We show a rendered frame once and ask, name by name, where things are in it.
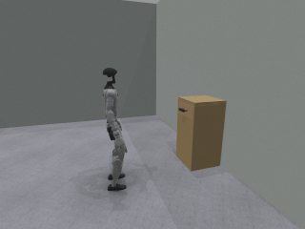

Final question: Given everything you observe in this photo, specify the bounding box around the right robot upper arm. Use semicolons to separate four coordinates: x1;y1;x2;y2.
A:
105;89;115;116

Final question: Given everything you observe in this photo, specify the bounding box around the right robot hand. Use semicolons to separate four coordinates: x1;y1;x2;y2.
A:
114;136;128;155

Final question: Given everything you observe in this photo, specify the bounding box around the robot right forearm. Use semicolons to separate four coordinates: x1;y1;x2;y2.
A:
107;111;120;138

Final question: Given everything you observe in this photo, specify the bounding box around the left robot thigh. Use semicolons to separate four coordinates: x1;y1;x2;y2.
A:
112;125;122;156

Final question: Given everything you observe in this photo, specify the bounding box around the handle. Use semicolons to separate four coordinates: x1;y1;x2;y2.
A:
178;108;187;113

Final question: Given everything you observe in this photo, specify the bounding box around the left robot hand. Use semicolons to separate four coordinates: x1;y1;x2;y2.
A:
116;119;123;131

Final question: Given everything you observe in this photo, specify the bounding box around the cabinet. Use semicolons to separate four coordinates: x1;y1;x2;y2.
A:
176;95;227;172

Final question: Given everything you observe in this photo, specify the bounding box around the drawer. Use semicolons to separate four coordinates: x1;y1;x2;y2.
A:
178;101;193;119

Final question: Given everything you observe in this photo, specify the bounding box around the robot left foot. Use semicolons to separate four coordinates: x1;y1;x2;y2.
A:
108;174;125;180

